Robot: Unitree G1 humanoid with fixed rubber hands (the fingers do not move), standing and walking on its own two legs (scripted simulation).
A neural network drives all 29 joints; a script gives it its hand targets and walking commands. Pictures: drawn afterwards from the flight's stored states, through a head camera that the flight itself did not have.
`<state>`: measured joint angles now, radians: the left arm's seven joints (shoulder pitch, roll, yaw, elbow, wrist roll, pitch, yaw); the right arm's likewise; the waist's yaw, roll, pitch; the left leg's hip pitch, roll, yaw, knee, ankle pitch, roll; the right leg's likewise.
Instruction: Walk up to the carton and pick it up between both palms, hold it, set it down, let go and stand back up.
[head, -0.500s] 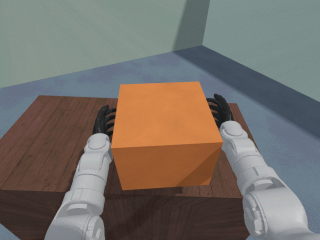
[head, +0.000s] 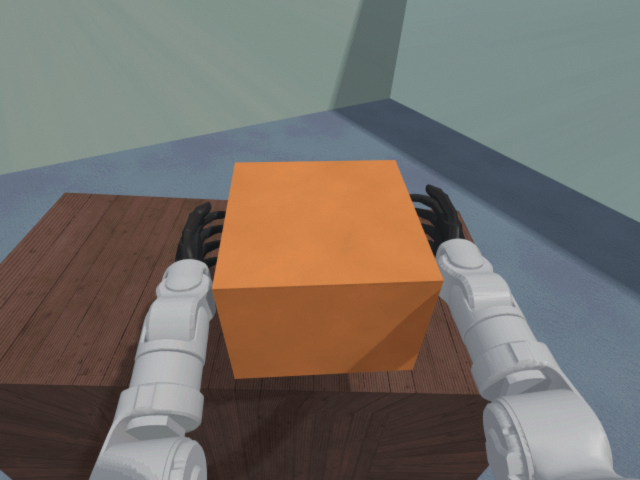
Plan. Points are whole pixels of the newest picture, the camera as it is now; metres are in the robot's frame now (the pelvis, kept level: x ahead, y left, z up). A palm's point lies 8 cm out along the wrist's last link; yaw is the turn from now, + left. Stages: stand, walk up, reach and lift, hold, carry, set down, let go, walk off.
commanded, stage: reach and lift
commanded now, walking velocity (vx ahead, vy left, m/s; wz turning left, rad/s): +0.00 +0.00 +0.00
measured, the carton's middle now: (320, 262) +0.40 +0.01 +0.11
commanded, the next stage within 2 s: hold in 0.92 s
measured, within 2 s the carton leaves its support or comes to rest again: neither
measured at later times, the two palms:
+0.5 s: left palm (193, 254) +0.36 +0.17 +0.15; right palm (453, 242) +0.38 -0.15 +0.17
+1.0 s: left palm (189, 249) +0.36 +0.17 +0.16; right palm (456, 240) +0.37 -0.15 +0.18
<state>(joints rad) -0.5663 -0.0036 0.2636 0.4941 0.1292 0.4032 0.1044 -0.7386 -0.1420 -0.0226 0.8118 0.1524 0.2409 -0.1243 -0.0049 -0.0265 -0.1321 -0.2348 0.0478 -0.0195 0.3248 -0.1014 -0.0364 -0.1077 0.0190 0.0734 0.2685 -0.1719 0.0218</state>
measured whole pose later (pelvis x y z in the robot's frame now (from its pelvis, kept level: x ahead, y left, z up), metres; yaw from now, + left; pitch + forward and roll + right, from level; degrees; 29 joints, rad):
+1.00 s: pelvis +0.00 +0.00 +0.00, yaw +0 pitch -2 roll -1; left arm -0.56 0.00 0.26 0.31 0.17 0.56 0.06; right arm -0.70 -0.14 -0.01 0.67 0.20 0.32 -0.15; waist -0.03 -0.03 -0.10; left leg -0.18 0.05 -0.02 0.32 -0.11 -0.04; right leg -0.05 0.02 0.07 0.26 -0.17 0.02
